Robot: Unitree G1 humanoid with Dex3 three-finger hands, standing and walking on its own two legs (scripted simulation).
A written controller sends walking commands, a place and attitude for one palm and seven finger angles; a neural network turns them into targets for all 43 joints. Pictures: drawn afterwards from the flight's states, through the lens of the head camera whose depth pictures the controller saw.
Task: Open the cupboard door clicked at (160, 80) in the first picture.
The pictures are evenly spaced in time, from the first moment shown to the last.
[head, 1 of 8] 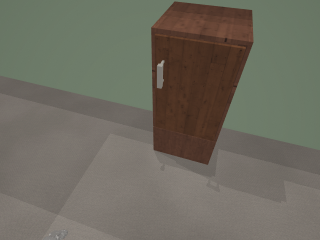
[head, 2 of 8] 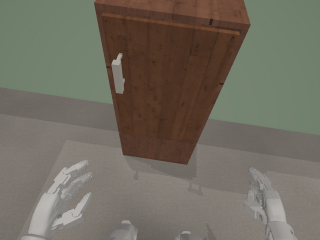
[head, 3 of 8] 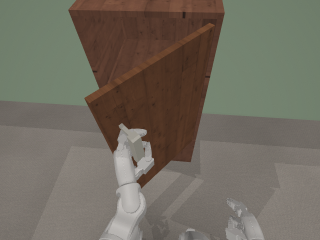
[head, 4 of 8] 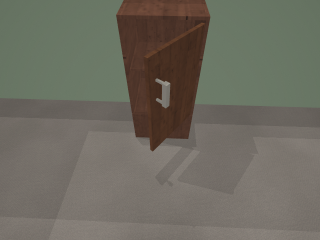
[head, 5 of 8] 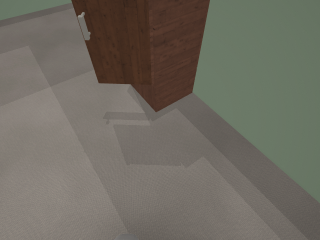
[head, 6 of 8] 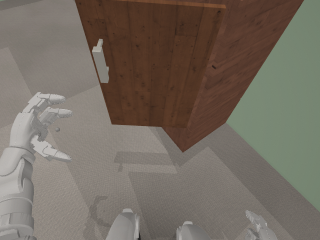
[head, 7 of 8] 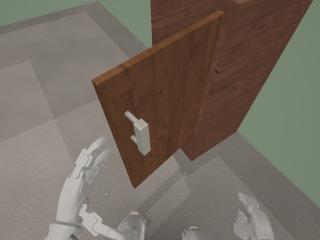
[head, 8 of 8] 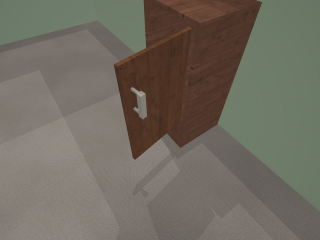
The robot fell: no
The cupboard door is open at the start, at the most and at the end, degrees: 0 100 100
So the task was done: yes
